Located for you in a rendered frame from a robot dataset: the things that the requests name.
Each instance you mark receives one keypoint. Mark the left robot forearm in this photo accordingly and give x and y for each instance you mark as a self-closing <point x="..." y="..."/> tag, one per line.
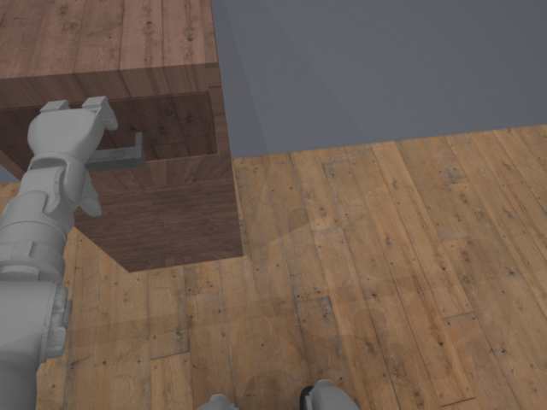
<point x="35" y="224"/>

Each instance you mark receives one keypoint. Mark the robot left upper arm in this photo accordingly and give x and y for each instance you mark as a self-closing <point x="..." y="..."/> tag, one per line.
<point x="33" y="328"/>

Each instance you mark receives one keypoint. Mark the drawer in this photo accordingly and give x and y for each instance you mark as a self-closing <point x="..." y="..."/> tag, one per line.
<point x="173" y="125"/>

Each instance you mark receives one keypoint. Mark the left robot hand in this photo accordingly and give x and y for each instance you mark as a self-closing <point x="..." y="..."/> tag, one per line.
<point x="76" y="132"/>

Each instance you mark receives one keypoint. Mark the right robot shin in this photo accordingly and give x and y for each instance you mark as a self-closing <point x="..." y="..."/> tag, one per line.
<point x="322" y="383"/>

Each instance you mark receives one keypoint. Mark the left robot shin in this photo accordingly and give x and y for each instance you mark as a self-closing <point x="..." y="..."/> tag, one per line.
<point x="218" y="398"/>

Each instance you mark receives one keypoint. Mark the cabinet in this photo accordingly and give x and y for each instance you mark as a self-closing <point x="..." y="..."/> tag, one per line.
<point x="171" y="212"/>

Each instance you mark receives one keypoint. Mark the robot shin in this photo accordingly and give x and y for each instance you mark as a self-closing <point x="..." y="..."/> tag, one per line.
<point x="218" y="398"/>
<point x="322" y="383"/>

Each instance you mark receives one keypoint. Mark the handle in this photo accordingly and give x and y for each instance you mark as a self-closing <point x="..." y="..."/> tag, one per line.
<point x="111" y="159"/>

